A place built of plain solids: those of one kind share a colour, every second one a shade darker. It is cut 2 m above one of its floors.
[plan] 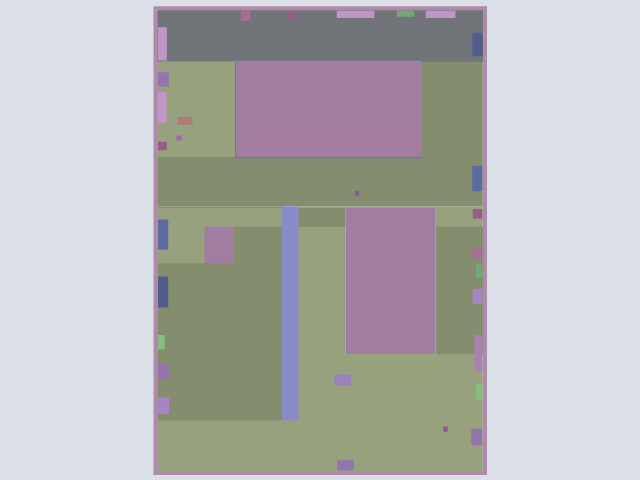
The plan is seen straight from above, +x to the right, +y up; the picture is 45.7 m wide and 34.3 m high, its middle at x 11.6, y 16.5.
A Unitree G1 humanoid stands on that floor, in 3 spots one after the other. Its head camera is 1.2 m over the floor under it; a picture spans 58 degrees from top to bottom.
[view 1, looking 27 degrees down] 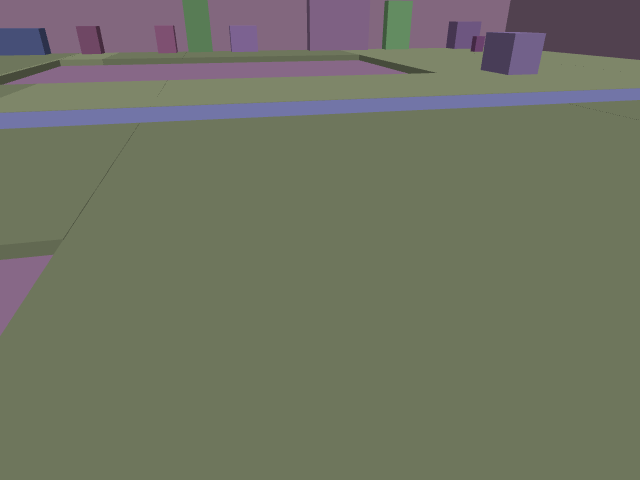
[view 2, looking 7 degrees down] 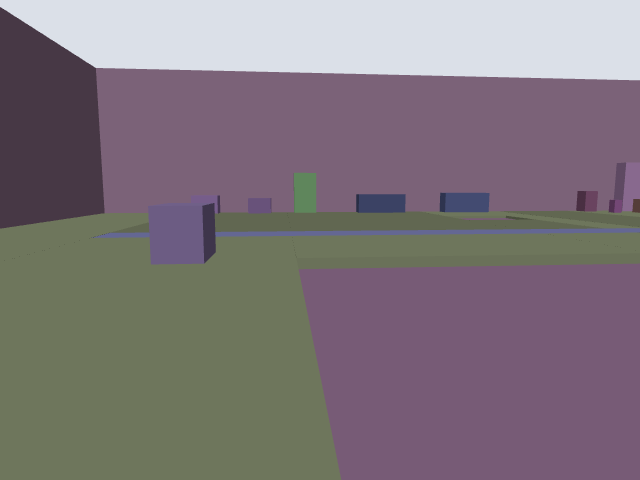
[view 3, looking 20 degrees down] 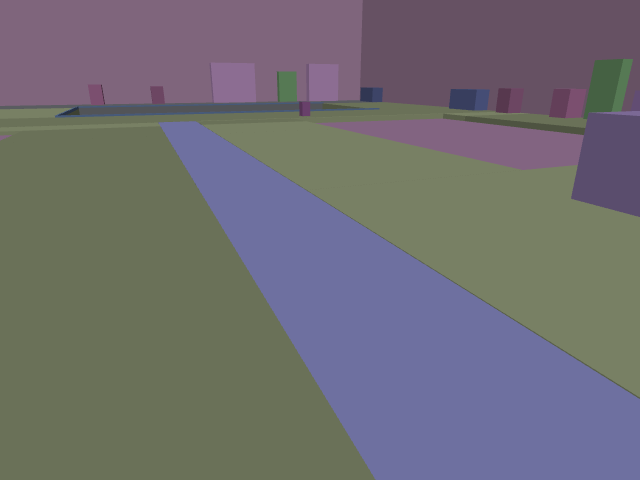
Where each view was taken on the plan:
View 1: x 2.78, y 13.84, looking -13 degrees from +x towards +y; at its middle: floor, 2.64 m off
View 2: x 20.69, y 8.13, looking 175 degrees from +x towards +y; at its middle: floor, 9.84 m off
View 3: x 8.33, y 3.64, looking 68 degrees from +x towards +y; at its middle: bay_cover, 3.52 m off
